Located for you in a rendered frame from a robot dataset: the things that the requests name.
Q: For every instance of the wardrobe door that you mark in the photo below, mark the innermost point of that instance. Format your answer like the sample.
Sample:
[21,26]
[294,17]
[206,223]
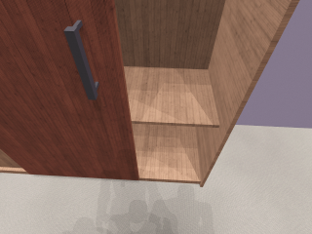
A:
[6,161]
[47,123]

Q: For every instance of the handle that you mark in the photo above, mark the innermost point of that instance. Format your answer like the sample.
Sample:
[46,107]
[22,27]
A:
[78,52]

